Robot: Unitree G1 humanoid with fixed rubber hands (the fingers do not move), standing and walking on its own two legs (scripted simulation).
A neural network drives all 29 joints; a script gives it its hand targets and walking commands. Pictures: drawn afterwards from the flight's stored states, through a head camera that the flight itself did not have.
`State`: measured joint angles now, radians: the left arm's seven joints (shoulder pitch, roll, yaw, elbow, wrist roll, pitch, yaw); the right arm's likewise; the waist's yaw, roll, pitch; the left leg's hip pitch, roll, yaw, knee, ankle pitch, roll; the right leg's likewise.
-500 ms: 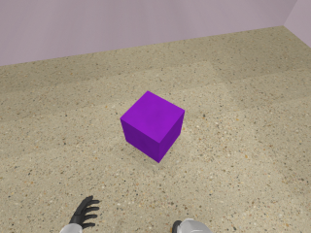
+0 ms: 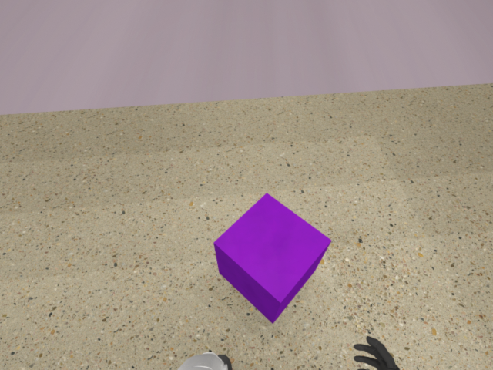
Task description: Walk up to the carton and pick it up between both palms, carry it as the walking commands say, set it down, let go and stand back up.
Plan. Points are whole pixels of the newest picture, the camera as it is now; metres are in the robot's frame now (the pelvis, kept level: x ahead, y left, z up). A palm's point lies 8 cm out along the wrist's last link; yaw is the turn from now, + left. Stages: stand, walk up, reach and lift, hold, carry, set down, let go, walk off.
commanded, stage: walk up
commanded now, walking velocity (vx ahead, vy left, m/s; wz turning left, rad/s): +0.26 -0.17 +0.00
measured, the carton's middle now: (269, 258) +0.54 -0.04 -0.61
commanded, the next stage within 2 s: none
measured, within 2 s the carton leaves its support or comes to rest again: neither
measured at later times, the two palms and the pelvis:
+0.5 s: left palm (149, 348) +0.15 +0.20 -0.12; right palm out of the picture +0.08 -0.26 -0.14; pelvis +0.08 -0.03 +0.01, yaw +0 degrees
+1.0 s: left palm out of the picture +0.06 +0.21 -0.13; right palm out of the picture +0.07 -0.23 -0.13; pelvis +0.07 -0.01 +0.02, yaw +0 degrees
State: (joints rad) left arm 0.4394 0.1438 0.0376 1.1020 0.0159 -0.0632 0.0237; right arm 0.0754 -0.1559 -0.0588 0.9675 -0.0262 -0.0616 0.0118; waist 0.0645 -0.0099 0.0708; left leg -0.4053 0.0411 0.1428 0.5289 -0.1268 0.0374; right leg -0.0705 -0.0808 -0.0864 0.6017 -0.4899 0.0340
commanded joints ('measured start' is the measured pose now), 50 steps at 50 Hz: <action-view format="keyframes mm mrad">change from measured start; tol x32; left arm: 1 69 125 45 -27 13 29 5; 50 -104 62 -14 -20 -4 56 11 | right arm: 1 383 -271 -57 49 7 11 -40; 50 288 -54 20 99 14 36 -48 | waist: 1 -149 45 -265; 50 -61 22 39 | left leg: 1 528 496 -563 -188 427 167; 14 250 163 -59 -204 632 93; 26 27 -44 -142 582 -504 -65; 36 233 158 -346 -391 -327 30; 50 160 66 -214 -303 -163 5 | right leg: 1 -455 15 128 629 -42 2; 22 -230 -215 260 -340 405 -160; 25 -169 -284 289 -248 1131 -262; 30 -187 -111 205 -393 102 -162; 50 -74 -22 124 -256 407 -67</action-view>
